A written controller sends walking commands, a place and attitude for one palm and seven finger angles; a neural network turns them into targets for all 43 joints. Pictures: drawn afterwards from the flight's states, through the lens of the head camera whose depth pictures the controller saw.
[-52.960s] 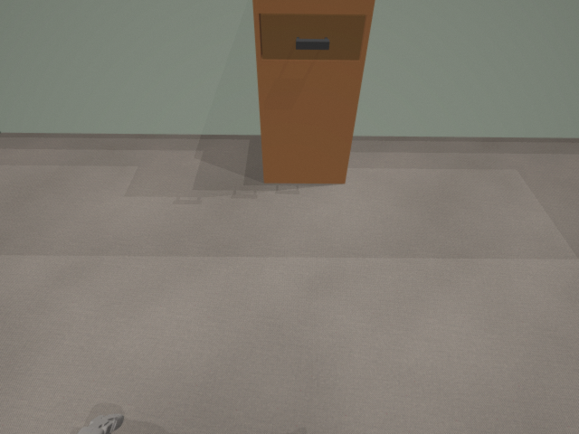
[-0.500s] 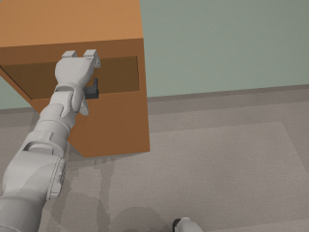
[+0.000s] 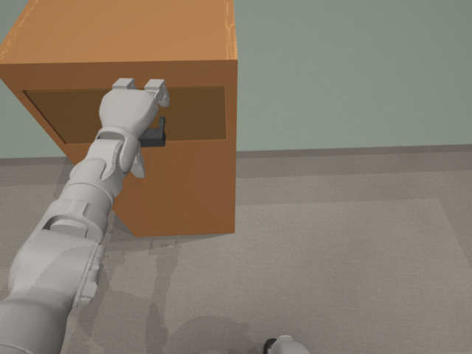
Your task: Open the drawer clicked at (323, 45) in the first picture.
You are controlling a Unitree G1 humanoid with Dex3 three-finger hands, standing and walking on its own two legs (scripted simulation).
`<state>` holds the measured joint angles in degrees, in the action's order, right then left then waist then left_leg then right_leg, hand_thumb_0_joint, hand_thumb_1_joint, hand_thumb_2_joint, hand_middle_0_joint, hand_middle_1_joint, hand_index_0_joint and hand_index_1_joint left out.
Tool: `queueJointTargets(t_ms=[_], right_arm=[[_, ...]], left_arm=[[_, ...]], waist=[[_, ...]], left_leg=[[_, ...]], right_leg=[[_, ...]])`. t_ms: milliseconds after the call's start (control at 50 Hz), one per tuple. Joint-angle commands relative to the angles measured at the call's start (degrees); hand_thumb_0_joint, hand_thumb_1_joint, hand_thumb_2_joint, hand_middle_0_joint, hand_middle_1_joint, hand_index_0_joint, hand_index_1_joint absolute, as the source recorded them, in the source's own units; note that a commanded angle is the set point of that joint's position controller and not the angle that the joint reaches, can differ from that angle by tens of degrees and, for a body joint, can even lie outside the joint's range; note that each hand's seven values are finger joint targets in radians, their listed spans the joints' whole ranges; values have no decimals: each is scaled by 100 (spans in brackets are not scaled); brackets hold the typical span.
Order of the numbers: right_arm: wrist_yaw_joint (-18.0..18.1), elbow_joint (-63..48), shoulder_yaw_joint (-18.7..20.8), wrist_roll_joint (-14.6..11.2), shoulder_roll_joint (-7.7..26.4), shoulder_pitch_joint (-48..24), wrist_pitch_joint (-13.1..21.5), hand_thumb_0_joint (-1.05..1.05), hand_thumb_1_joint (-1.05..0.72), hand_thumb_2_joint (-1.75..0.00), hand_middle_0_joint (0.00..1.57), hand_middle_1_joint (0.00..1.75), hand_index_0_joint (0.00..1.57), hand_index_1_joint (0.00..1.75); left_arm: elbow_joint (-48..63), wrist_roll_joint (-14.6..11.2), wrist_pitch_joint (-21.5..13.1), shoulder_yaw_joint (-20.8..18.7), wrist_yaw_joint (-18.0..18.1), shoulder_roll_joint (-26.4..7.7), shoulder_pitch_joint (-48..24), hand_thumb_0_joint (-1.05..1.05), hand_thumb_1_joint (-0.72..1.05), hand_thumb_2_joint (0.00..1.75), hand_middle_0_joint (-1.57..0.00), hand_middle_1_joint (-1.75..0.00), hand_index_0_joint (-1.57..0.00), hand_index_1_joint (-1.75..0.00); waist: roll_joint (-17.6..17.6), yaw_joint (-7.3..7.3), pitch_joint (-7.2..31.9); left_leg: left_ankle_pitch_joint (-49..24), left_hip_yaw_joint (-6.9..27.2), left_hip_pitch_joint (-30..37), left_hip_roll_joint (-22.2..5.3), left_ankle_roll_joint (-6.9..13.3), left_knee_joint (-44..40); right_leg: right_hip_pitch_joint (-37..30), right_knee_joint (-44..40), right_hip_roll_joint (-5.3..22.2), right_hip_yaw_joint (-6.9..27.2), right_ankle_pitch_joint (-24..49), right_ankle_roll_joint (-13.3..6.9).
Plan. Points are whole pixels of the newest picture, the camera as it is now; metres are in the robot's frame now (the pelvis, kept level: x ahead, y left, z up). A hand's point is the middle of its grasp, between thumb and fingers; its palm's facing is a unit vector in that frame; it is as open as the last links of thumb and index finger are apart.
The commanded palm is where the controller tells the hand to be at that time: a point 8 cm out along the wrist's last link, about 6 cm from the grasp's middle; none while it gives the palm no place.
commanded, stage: move the hooked fingers above the handle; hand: left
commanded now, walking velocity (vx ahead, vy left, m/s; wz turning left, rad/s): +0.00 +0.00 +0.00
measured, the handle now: (136, 129) +0.56 +0.19 -0.01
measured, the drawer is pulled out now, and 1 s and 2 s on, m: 0.00 0.00 0.00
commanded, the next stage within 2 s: none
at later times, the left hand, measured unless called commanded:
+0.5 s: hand (128, 138) +0.49 +0.18 +0.04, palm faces -0.05 -0.02 -1.00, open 13.8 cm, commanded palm +0.49 +0.20 +0.10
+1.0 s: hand (147, 136) +0.50 +0.15 +0.03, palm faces -0.11 -0.05 -0.99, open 13.8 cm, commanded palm +0.49 +0.19 +0.10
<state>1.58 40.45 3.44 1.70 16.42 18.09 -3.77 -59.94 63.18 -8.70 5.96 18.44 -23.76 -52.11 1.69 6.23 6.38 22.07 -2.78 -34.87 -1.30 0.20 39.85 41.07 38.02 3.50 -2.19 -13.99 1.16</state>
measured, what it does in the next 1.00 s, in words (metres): stands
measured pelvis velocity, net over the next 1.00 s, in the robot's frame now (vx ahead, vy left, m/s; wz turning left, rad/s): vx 0.00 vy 0.00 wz -0.02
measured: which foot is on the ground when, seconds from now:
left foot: down 0.00-1.00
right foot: down 0.00-1.00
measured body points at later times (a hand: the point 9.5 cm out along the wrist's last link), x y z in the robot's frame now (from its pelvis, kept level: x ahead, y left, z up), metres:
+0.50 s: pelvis +0.00 +0.00 +0.00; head +0.10 -0.02 +0.44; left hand +0.49 +0.18 +0.10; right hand +0.00 -0.29 -0.13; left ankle -0.04 +0.12 -0.71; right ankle +0.03 -0.14 -0.71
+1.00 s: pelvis +0.00 +0.00 +0.00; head +0.11 -0.01 +0.43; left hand +0.50 +0.15 +0.08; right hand +0.01 -0.27 -0.13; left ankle -0.04 +0.12 -0.71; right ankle +0.03 -0.14 -0.71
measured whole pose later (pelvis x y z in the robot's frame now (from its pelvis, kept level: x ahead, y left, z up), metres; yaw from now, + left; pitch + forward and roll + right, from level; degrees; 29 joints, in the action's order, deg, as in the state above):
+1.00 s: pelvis +0.00 +0.00 +0.00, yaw -1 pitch +19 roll +0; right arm 1.7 39.7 2.6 1.7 15.0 20.4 -4.3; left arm -61.4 62.7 -8.5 4.1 13.8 -25.0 -51.7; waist 2.3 7.5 6.2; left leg 22.9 -4.0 -36.7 -1.7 0.5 40.9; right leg 43.4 38.9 2.9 -0.8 -14.2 1.5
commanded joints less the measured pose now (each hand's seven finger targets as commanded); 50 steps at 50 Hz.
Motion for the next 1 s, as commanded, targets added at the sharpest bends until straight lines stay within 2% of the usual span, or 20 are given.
queueJointTargets(t_ms=[0,60,120,160,200,240,280,340,380,440,460,540,600,660,760,820,860,900,920,980], right_arm=[[-117,-219,196,55,780,655,44,0,-90,-90,20,30,20,30],[-155,-308,202,19,812,607,-58,0,-90,-90,20,30,20,30],[-98,-364,259,-62,867,641,-153,0,-90,-90,20,30,20,30],[-27,-345,197,-124,913,588,-236,0,-90,-90,20,30,20,30],[69,-433,164,-181,896,523,-217,0,-90,-90,20,30,20,30],[161,-484,169,-182,897,541,-165,0,-90,-90,20,30,20,30],[220,-516,220,-148,839,635,-89,0,-90,-90,20,30,20,30],[227,-459,312,-78,755,798,12,0,-90,-90,20,30,20,30],[197,-360,314,-61,761,878,49,0,-90,-90,20,30,20,30],[116,-242,332,7,784,927,89,0,-90,-90,20,30,20,30],[81,-180,326,17,801,943,97,0,-90,-90,20,30,20,30],[-58,-80,293,50,835,914,73,0,-90,-90,20,30,20,30],[-108,-82,314,-2,863,917,24,0,-90,-90,20,30,20,30],[-66,-113,340,-82,895,984,-33,0,-90,-90,20,30,20,30],[45,-153,271,-141,902,910,-90,0,-90,-90,20,30,20,30],[66,-201,270,-121,869,904,-44,0,-90,-90,20,30,20,30],[77,-239,285,-84,838,945,-1,0,-90,-90,20,30,20,30],[84,-307,293,-22,807,989,39,0,-90,-90,20,30,20,30],[88,-345,290,2,815,965,36,0,-90,-90,20,30,20,30],[5,-338,274,128,743,899,56,0,-90,-90,20,30,20,30]], left_arm=[[566,165,772,-955,854,-2015,-2871,0,-50,30,-30,-120,-30,-120],[257,148,1351,-810,734,-1977,-2697,0,-50,30,-30,-120,-30,-120],[160,-59,1514,-726,273,-1848,-2440,0,-50,30,-30,-120,-30,-120],[21,-126,1582,-797,55,-2122,-2372,0,-50,30,-30,-120,-30,-120],[97,-184,1449,-622,-199,-1968,-2350,0,-50,30,-30,-120,-30,-120],[364,-200,1053,-664,-425,-2041,-2223,0,-50,30,-30,-120,-30,-120],[859,-165,562,-514,-565,-1839,-2350,0,-50,30,-30,-120,-30,-120],[1386,-131,-72,-449,-481,-1613,-2385,0,-50,30,-30,-120,-30,-120],[1340,-147,-234,-525,-270,-1625,-2507,0,-50,30,-30,-120,-30,-120],[1332,-65,-204,-761,237,-1898,-2947,0,-50,30,-30,-120,-30,-120],[1220,-26,-107,-923,401,-2080,-2977,0,-50,30,-30,-120,-30,-120],[790,86,498,-899,738,-2144,-3179,0,-50,30,-30,-120,-30,-120],[346,18,986,-504,543,-1698,-3125,0,-50,30,-30,-120,-30,-120],[155,-145,1156,-249,67,-1420,-2952,0,-50,30,-30,-120,-30,-120],[-132,-182,982,54,-454,-1058,-2618,0,-50,30,-30,-120,-30,-120],[102,-171,660,257,-586,-753,-2597,0,-50,30,-30,-120,-30,-120],[467,-184,351,83,-561,-921,-2722,0,-50,30,-30,-120,-30,-120],[883,-159,50,-432,-368,-1468,-2828,0,-50,30,-30,-120,-30,-120],[1133,-136,-65,-771,-222,-1866,-2899,0,-50,30,-30,-120,-30,-120],[1543,51,-102,-1311,428,-2406,-2954,0,-50,30,-30,-120,-30,-120]], waist=[[351,-33,2359],[143,-46,2840],[-320,-15,3052],[-662,-6,2702],[-854,60,2208],[-751,22,2191],[-457,57,2307],[-27,91,2429],[-42,145,2192],[204,184,2393],[249,159,2423],[482,179,2727],[347,252,2793],[13,310,2856],[-392,391,1874],[-352,429,1613],[-146,366,1765],[57,199,2286],[147,69,2561],[596,-106,3111]], left_leg=[[-2326,81,408,319,72,-332],[-2567,-41,446,306,88,-314],[-2687,-92,583,278,136,-379],[-2232,-129,343,279,174,-523],[-1727,-132,182,287,210,-661],[-1619,-130,239,286,243,-667],[-1676,-81,489,277,252,-606],[-1877,-2,836,251,229,-461],[-1796,78,750,248,200,-402],[-1849,118,664,290,176,-311],[-1909,129,603,299,161,-264],[-2286,109,591,307,103,-196],[-2473,95,791,261,85,-231],[-2629,109,979,216,117,-294],[-1894,81,638,218,176,-485],[-1726,125,662,202,183,-492],[-1688,155,692,207,181,-416],[-2001,170,758,227,172,-303],[-2147,168,724,254,163,-252],[-2820,154,670,289,120,-40]], right_leg=[[-1651,70,-458,-33,1568,-317],[-2166,71,-453,11,2062,-262],[-2553,-52,-446,47,2361,-210],[-2661,-167,-424,90,2159,-152],[-2586,-338,-404,113,1800,-126],[-2584,-363,-387,165,1688,-145],[-2400,-354,-403,197,1617,-179],[-2002,-298,-435,180,1508,-232],[-1694,-253,-450,139,1305,-250],[-1554,-147,-452,120,1228,-266],[-1505,-83,-458,87,1254,-280],[-1574,45,-458,21,1564,-275],[-1619,-46,-484,-11,1697,-254],[-1798,-168,-497,13,1887,-214],[-1542,-362,-493,2,1385,-218],[-1293,-382,-496,0,1145,-252],[-1224,-289,-489,40,1065,-269],[-1460,-102,-488,79,1309,-294],[-1616,-11,-490,106,1433,-306],[-1799,275,-470,76,1930,-307]])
